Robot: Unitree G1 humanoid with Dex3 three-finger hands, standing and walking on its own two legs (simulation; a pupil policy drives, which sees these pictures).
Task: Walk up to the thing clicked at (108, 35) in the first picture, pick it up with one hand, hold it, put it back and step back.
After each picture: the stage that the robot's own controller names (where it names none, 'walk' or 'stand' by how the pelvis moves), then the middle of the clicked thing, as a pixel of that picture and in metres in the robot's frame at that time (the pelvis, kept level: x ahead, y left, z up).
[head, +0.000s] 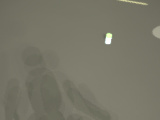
stand; (108, 38) +1.51 -0.29 -0.72
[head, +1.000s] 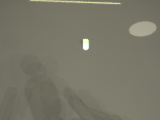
walk; (85, 44) +1.42 +0.08 -0.69
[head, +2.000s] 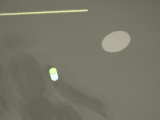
walk; (53, 74) +0.90 +0.34 -0.72
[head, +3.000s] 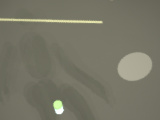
walk; (58, 107) +0.55 +0.22 -0.69
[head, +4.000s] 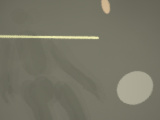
stand; out of the picture +0.34 +0.22 -0.71
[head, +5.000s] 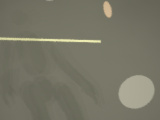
stand; out of the picture +0.34 +0.19 -0.72
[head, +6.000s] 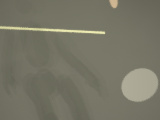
stand; out of the picture +0.36 +0.18 -0.72
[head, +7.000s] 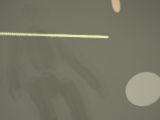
stand; out of the picture +0.35 +0.18 -0.72
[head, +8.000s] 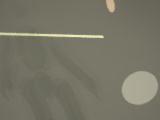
stand; out of the picture +0.34 +0.17 -0.72
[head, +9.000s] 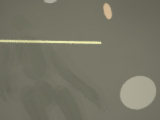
stand; out of the picture +0.35 +0.18 -0.71
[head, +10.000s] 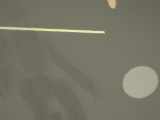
stand; out of the picture +0.39 +0.15 -0.71
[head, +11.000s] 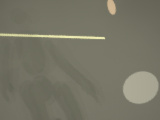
stand; out of the picture +0.38 +0.15 -0.72
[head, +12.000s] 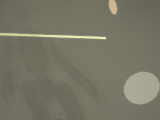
stand; out of the picture +0.38 +0.15 -0.72
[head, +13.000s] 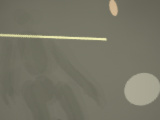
stand; out of the picture +0.38 +0.15 -0.72
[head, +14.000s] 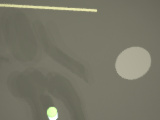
go down; (52, 114) +0.40 +0.17 -0.65
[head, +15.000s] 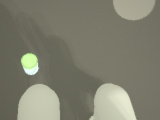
go down; (30, 64) +0.45 +0.20 -0.30
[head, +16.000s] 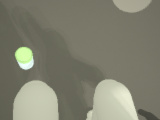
close in; (25, 58) +0.46 +0.21 -0.28
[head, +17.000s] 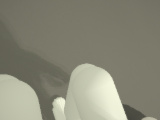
close in; out of the picture +0.44 +0.25 -0.22
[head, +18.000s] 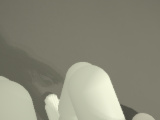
close; out of the picture +0.43 +0.27 -0.23
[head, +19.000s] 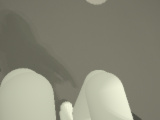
lift; out of the picture +0.35 +0.26 -0.19
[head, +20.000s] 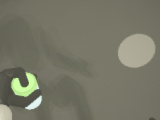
lift; (28, 91) +0.32 +0.18 -0.01
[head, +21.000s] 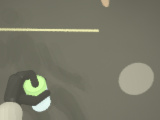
hold; (38, 94) +0.32 +0.16 +0.01
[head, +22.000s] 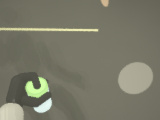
hold; (39, 95) +0.32 +0.16 +0.00
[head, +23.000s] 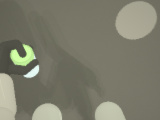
crouch; (26, 62) +0.42 +0.19 -0.07
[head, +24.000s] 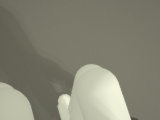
lower; out of the picture +0.44 +0.26 -0.21
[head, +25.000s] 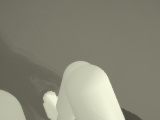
lower; out of the picture +0.45 +0.28 -0.23
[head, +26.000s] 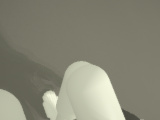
lower; out of the picture +0.45 +0.28 -0.24
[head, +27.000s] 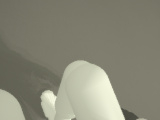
lower; out of the picture +0.45 +0.28 -0.24
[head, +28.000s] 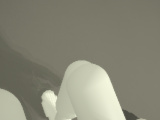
loosen; out of the picture +0.45 +0.28 -0.24
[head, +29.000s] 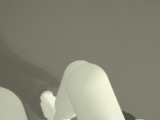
withdraw; out of the picture +0.44 +0.26 -0.24
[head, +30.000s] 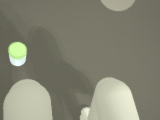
stand; (17, 54) +0.46 +0.22 -0.28
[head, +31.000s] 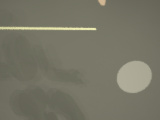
stand; out of the picture +0.40 +0.15 -0.64
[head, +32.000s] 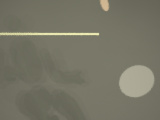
stand; out of the picture +0.41 +0.16 -0.67
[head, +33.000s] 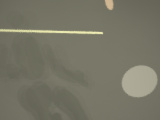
stand; out of the picture +0.41 +0.15 -0.67
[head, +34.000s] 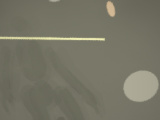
walk; out of the picture +0.42 +0.15 -0.72
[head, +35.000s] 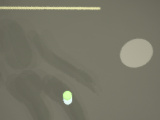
walk; (67, 97) +0.54 +0.11 -0.69
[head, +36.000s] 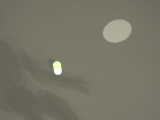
walk; (57, 68) +0.82 +0.22 -0.69
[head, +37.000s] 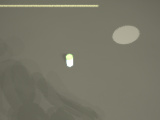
stand; (69, 60) +1.08 +0.18 -0.70
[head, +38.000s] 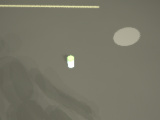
stand; (70, 61) +1.08 +0.15 -0.72
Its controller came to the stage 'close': yes
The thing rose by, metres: 0.71
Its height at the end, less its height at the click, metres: +0.00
